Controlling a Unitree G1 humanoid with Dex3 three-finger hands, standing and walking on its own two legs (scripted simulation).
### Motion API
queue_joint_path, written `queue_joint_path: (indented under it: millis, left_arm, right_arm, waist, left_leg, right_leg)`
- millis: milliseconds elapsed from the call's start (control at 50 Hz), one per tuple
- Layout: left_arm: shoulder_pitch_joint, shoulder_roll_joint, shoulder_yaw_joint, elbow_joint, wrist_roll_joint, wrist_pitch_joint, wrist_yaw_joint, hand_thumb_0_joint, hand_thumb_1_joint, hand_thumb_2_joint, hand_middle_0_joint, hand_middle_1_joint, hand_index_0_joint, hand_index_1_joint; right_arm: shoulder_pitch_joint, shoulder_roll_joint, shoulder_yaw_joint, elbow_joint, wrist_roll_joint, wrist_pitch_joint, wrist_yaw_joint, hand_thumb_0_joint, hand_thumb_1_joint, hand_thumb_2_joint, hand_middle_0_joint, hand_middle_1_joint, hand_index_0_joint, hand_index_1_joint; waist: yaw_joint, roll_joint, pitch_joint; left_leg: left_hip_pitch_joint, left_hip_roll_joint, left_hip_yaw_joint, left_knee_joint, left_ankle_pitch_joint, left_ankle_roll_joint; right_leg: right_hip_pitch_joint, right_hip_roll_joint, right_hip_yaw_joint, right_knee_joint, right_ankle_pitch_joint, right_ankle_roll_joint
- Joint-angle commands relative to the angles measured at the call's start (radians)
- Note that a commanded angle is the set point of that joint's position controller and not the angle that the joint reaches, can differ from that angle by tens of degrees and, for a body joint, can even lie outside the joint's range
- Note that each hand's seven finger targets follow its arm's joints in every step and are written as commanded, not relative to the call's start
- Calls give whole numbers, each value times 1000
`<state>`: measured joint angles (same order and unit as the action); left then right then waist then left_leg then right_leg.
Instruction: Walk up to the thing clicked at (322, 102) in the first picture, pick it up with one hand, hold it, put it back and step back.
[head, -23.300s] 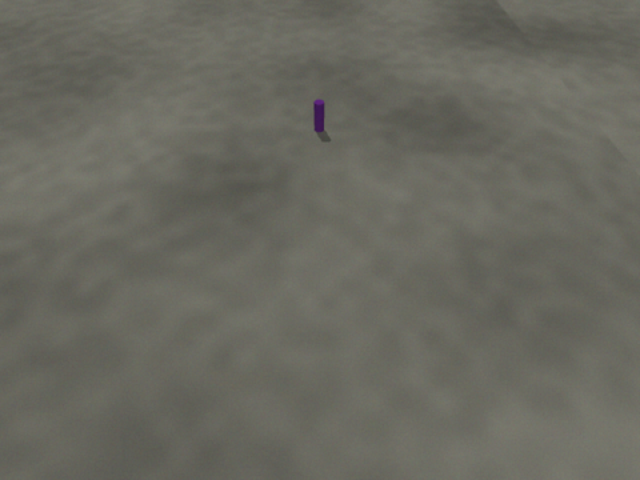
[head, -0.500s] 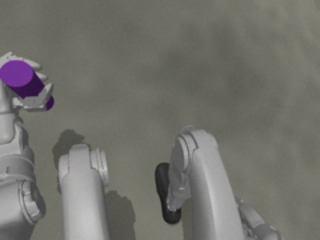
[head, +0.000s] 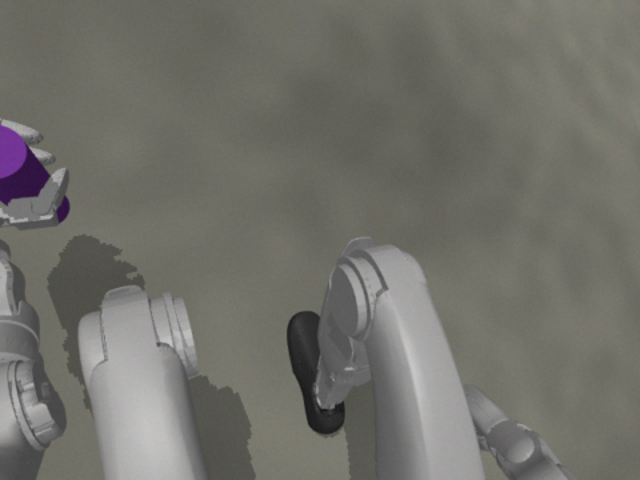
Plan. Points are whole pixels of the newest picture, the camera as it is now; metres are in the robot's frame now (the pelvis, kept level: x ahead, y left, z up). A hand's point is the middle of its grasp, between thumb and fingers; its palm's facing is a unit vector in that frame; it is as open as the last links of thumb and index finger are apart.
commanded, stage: lower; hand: left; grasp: from the side
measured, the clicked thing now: (22, 184) +0.46 +0.25 -0.14
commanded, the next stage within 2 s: loosen in 1.16 s
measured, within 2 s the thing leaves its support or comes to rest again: rests again in 1.36 s
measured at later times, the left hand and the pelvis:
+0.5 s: hand (43, 186) +0.46 +0.24 -0.17, palm faces +0.22 -0.97 +0.00, open 7.3 cm; pelvis -0.01 +0.01 -0.01, yaw -3 degrees
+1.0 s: hand (52, 190) +0.47 +0.23 -0.19, palm faces +0.23 -0.97 +0.00, open 7.3 cm; pelvis -0.01 +0.01 -0.01, yaw -5 degrees
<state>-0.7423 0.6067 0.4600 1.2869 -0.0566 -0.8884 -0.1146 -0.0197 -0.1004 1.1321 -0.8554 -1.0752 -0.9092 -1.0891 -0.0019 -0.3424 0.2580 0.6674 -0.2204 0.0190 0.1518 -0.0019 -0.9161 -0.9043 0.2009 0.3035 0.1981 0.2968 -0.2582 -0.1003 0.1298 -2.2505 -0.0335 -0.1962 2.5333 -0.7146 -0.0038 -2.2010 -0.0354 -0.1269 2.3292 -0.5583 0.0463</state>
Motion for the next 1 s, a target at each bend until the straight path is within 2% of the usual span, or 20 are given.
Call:
queue_joint_path:
  millis: [0,20,100,120,140,160,220,260,320,340,440,540,620,680,740,780,860,900,920,980]
  left_arm:
    - [-294,205,15,-148,-3,-119,-3,0,388,1247,-1321,-1405,-1327,-1404]
    - [-305,238,34,-157,-4,-125,3,0,377,1251,-1335,-1411,-1339,-1413]
    - [-305,274,49,-144,3,-151,18,0,385,1249,-1314,-1392,-1316,-1396]
    - [-299,253,34,-128,3,-157,22,0,403,1257,-1327,-1402,-1329,-1405]
    - [-293,267,43,-120,9,-159,26,0,400,1264,-1321,-1404,-1323,-1407]
    - [-309,270,27,-127,14,-166,31,0,387,1253,-1314,-1393,-1316,-1397]
    - [-290,251,18,-100,13,-173,36,0,418,1278,-1320,-1412,-1324,-1414]
    - [-278,270,23,-90,17,-179,49,0,398,1275,-1315,-1414,-1320,-1415]
    - [-296,280,13,-74,22,-189,72,0,369,1263,-1312,-1401,-1316,-1404]
    - [-284,262,9,-60,19,-192,77,0,383,1275,-1327,-1411,-1330,-1415]
    - [-296,298,2,-39,32,-212,98,0,404,1293,-1322,-1414,-1325,-1418]
    - [-289,328,15,-22,36,-229,114,0,421,1287,-1305,-1398,-1307,-1402]
    - [-295,337,8,5,30,-242,122,0,415,1277,-1311,-1390,-1311,-1396]
    - [-280,355,13,8,35,-251,127,0,417,1279,-1310,-1393,-1312,-1397]
    - [-283,337,3,15,29,-255,131,0,428,1290,-1322,-1403,-1323,-1408]
    - [-283,363,11,15,32,-259,132,0,405,1290,-1310,-1396,-1309,-1404]
    - [-285,361,-3,11,34,-264,132,0,414,1294,-1306,-1394,-1306,-1401]
    - [-280,384,14,15,30,-266,136,0,416,1298,-1315,-1400,-1315,-1407]
    - [-270,366,11,25,30,-267,137,0,434,1304,-1323,-1407,-1323,-1414]
    - [-263,372,5,28,33,-274,137,0,429,1297,-1318,-1400,-1318,-1407]
  right_arm:
    - [107,-311,-57,-30,-19,-1,-13,0,-912,-906,199,300,199,300]
    - [117,-318,-52,-26,-25,1,-12,0,-917,-907,199,300,199,300]
    - [101,-333,-29,-32,-43,4,-12,0,-920,-909,199,300,199,300]
    - [91,-335,-21,-34,-46,6,-13,0,-924,-910,199,300,199,300]
    - [89,-341,-19,-37,-49,6,-12,0,-921,-910,199,300,199,300]
    - [76,-344,-14,-37,-55,7,-11,0,-922,-910,199,300,199,300]
    - [72,-356,-1,-41,-63,9,-11,0,-917,-908,199,300,199,300]
    - [75,-357,8,-39,-70,12,-10,0,-919,-909,199,300,199,300]
    - [56,-358,20,-45,-75,14,-7,0,-918,-909,199,300,199,300]
    - [52,-362,24,-46,-77,15,-6,0,-920,-909,199,300,199,300]
    - [27,-372,46,-58,-89,17,-6,0,-910,-907,199,300,199,300]
    - [10,-378,66,-68,-99,24,-7,0,-910,-907,199,300,199,300]
    - [-12,-380,80,-75,-105,24,-6,0,-911,-907,199,300,199,300]
    - [-22,-381,90,-76,-112,21,-10,0,-910,-906,200,300,199,300]
    - [-26,-387,95,-79,-114,22,-11,0,-910,-906,199,300,199,300]
    - [-35,-388,98,-80,-114,22,-11,0,-908,-907,199,300,199,300]
    - [-43,-390,106,-80,-120,23,-12,0,-904,-906,199,300,199,300]
    - [-46,-393,108,-85,-119,24,-13,0,-905,-906,199,300,199,300]
    - [-42,-395,111,-85,-121,25,-12,0,-905,-906,199,300,199,300]
    - [-53,-394,116,-88,-125,28,-13,0,-901,-904,199,300,199,300]
  waist:
    - [-65,343,-640]
    - [-61,365,-653]
    - [-71,409,-644]
    - [-83,416,-625]
    - [-82,419,-618]
    - [-85,436,-596]
    - [-105,436,-576]
    - [-106,430,-585]
    - [-112,423,-551]
    - [-122,415,-539]
    - [-136,424,-515]
    - [-139,428,-504]
    - [-149,405,-482]
    - [-144,411,-491]
    - [-163,407,-478]
    - [-153,423,-473]
    - [-163,426,-469]
    - [-157,428,-467]
    - [-163,431,-463]
    - [-164,432,-465]
  left_leg:
    - [372,32,55,-307,121,4]
    - [382,32,55,-305,128,1]
    - [413,38,36,-305,142,-9]
    - [423,40,25,-309,152,-14]
    - [427,40,21,-309,151,-14]
    - [423,43,18,-314,131,-16]
    - [448,46,2,-306,166,-21]
    - [446,46,5,-290,200,-18]
    - [418,46,-2,-291,161,-16]
    - [426,49,-14,-293,161,-18]
    - [431,54,-29,-290,151,-18]
    - [441,58,-43,-292,162,-23]
    - [397,57,-38,-278,106,-14]
    - [415,61,-43,-274,137,-16]
    - [424,63,-55,-274,148,-18]
    - [431,66,-57,-279,145,-21]
    - [431,68,-60,-271,150,-20]
    - [427,67,-63,-276,142,-20]
    - [442,70,-73,-280,158,-25]
    - [447,71,-71,-274,166,-26]
  right_leg:
    - [399,47,-83,-154,93,-61]
    - [424,50,-82,-155,102,-62]
    - [424,52,-99,-138,119,-64]
    - [408,49,-107,-129,128,-64]
    - [399,50,-112,-129,126,-65]
    - [384,51,-115,-126,112,-67]
    - [386,48,-126,-120,148,-63]
    - [424,53,-126,-122,177,-60]
    - [411,57,-133,-125,149,-61]
    - [405,55,-138,-123,152,-58]
    - [407,59,-149,-120,149,-55]
    - [418,64,-161,-118,157,-53]
    - [430,73,-164,-134,124,-50]
    - [443,74,-166,-127,151,-49]
    - [441,75,-174,-125,163,-47]
    - [436,77,-176,-123,157,-49]
    - [445,79,-179,-123,166,-47]
    - [447,80,-184,-124,158,-48]
    - [447,78,-189,-117,171,-46]
    - [447,82,-192,-118,176,-47]
